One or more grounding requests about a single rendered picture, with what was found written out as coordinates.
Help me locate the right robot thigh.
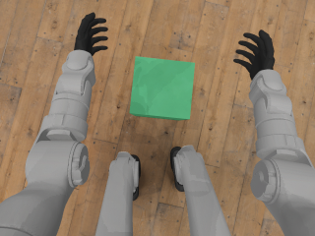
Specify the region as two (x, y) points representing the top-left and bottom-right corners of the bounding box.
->
(173, 150), (231, 236)

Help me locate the carton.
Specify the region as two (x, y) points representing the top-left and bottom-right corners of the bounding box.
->
(129, 56), (195, 121)

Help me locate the left robot forearm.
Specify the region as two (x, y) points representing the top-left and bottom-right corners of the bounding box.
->
(25, 49), (96, 182)

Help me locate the right robot hand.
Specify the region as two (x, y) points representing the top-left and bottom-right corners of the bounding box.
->
(233, 29), (276, 80)

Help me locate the left robot thigh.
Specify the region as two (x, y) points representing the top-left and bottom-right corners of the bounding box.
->
(95, 157), (139, 236)

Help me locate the robot right upper arm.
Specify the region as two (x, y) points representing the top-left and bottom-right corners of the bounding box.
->
(250, 158), (315, 236)

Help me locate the robot left upper arm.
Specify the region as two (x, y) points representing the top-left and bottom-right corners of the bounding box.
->
(0, 141), (91, 236)

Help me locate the left robot hand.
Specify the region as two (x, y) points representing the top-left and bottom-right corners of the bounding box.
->
(74, 12), (108, 56)

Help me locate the robot thigh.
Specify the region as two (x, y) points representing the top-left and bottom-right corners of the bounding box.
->
(173, 150), (231, 236)
(95, 157), (139, 236)

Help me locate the right robot forearm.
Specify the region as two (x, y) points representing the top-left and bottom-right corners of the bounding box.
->
(248, 69), (315, 170)

